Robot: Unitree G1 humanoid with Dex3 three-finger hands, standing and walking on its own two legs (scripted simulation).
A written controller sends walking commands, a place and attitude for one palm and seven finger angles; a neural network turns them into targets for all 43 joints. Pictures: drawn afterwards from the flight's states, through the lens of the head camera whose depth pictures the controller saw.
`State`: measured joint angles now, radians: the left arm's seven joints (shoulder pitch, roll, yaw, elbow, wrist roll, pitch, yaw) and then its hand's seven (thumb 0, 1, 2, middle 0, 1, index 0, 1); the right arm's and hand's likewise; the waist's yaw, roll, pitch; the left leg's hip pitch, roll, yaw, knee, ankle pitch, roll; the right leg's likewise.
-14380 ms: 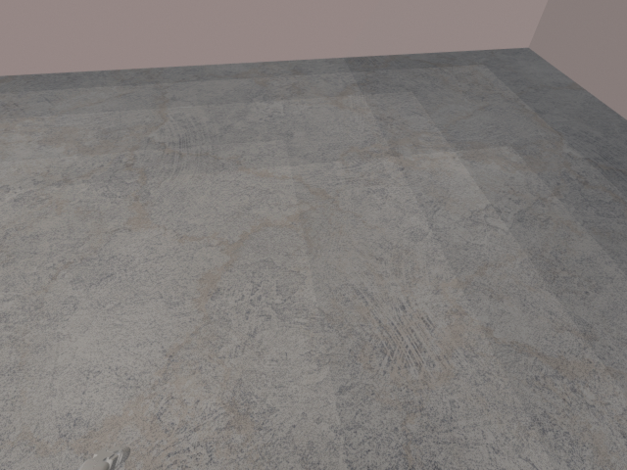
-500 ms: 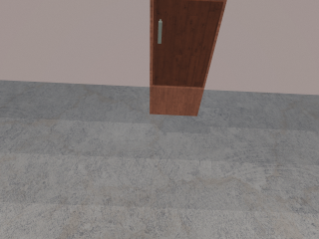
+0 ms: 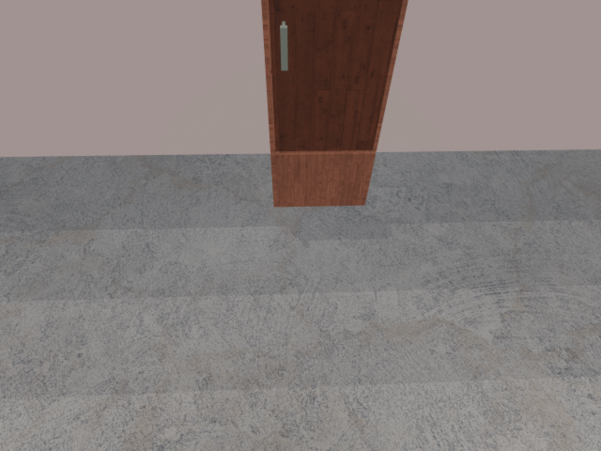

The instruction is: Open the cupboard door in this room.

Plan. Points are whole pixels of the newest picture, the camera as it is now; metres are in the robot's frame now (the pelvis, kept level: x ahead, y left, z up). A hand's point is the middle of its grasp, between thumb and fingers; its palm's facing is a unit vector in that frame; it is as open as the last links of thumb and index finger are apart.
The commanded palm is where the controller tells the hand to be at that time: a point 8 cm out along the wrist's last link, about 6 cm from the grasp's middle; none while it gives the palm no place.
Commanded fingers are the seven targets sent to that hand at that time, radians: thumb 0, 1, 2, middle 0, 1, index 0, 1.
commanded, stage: look at it before walking up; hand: left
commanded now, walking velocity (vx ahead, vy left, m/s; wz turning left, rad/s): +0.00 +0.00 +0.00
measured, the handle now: (284, 45) +1.21 +0.13 -0.01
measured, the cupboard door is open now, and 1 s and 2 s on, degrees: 0 0 0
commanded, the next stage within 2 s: walk to a spot facing it in 0.56 s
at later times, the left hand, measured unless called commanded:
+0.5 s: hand out of the picture -0.02 +0.15 -0.18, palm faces +0.05 -0.99 -0.15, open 7.3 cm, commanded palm none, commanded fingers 0.00 0.90 0.90 -0.20 -0.30 -0.20 -0.30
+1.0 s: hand out of the picture +0.05 +0.15 -0.17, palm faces -0.07 -0.97 -0.23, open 7.4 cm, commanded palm none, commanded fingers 0.00 0.90 0.90 -0.20 -0.30 -0.20 -0.30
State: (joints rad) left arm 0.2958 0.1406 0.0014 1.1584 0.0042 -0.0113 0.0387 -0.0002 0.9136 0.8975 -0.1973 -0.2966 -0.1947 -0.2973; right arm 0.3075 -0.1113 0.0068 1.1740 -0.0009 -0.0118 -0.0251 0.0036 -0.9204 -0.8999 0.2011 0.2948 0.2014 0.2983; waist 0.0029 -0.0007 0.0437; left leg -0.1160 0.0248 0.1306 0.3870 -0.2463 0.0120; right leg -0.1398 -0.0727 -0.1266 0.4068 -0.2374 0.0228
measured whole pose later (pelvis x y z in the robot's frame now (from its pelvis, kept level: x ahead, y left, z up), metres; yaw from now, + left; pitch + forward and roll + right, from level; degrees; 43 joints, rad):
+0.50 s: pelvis +0.01 +0.00 +0.00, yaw +0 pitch -2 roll +0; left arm 0.31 0.12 0.00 1.15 0.01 -0.01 0.04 0.00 0.92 0.90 -0.20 -0.30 -0.20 -0.30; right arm 0.29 -0.12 -0.01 1.16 0.00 -0.02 -0.03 0.00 -0.92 -0.90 0.20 0.29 0.20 0.30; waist 0.01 -0.01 0.03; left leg -0.11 0.03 0.13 0.40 -0.26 0.01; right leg -0.13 -0.07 -0.13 0.42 -0.25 0.02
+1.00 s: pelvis +0.04 -0.04 -0.02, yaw -8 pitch -1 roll +2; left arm 0.31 0.14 0.06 1.07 0.03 0.02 -0.03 0.00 0.91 0.90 -0.20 -0.30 -0.19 -0.30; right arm 0.34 -0.18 -0.06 1.11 -0.03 -0.02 -0.02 0.00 -0.91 -0.90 0.20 0.30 0.20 0.30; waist -0.01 0.05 0.04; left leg -0.09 0.10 0.24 0.50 -0.38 -0.04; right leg -0.36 -0.07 -0.13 0.76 -0.43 0.00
